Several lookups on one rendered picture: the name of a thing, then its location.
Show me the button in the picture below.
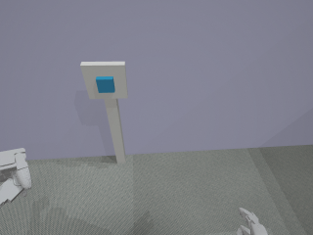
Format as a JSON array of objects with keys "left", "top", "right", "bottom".
[{"left": 96, "top": 76, "right": 115, "bottom": 93}]

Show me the robot right hand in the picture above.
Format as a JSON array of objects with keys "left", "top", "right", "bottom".
[{"left": 237, "top": 208, "right": 268, "bottom": 235}]

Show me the panel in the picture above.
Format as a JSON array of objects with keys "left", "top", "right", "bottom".
[{"left": 80, "top": 61, "right": 128, "bottom": 164}]

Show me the robot left hand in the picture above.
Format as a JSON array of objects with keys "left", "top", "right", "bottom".
[{"left": 0, "top": 148, "right": 32, "bottom": 209}]

